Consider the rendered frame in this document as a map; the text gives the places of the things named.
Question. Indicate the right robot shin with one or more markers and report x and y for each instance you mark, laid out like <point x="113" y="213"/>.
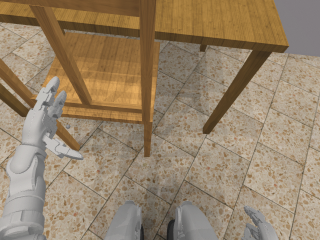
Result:
<point x="179" y="235"/>

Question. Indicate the table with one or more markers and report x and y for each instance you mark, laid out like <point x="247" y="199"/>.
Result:
<point x="244" y="24"/>

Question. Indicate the chair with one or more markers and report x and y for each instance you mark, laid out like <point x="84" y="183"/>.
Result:
<point x="105" y="78"/>

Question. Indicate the left robot forearm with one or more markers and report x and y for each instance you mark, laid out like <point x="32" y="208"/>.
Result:
<point x="23" y="209"/>

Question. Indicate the right robot hand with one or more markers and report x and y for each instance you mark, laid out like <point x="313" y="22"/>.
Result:
<point x="264" y="230"/>

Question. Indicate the left robot hand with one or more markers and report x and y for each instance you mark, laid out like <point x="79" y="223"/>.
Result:
<point x="43" y="117"/>

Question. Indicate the robot right thigh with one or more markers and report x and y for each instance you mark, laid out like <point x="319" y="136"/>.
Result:
<point x="190" y="220"/>

